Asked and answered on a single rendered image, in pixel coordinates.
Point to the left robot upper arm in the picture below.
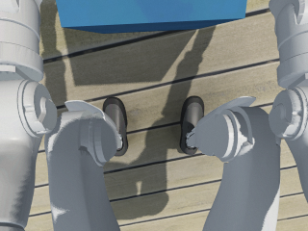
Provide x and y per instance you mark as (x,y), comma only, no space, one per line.
(27,112)

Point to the carton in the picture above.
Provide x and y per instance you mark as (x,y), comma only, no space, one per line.
(133,16)

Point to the right robot upper arm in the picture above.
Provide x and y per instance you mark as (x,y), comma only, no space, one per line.
(288,119)

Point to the robot right thigh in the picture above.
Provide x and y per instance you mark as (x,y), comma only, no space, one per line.
(249,191)

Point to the robot left forearm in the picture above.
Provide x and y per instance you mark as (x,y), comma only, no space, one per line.
(19,40)

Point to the robot right forearm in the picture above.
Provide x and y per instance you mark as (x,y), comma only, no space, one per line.
(291,29)

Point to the right robot foot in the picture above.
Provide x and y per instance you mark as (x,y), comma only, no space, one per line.
(192,112)

